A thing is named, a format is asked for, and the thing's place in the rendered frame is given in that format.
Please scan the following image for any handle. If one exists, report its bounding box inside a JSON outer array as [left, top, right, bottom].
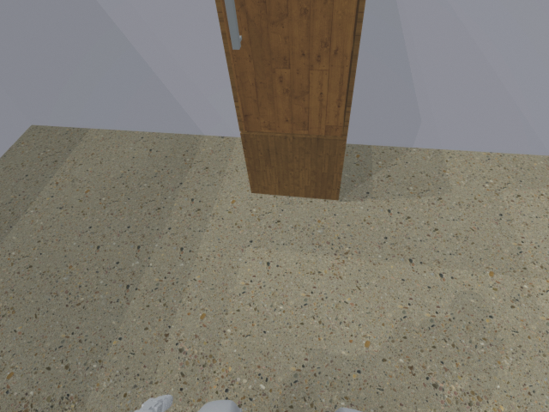
[[225, 0, 242, 50]]

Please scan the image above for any cupboard door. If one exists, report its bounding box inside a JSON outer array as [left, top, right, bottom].
[[220, 0, 358, 136]]

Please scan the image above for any robot left hand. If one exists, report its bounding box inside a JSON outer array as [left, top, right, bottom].
[[134, 395, 173, 412]]

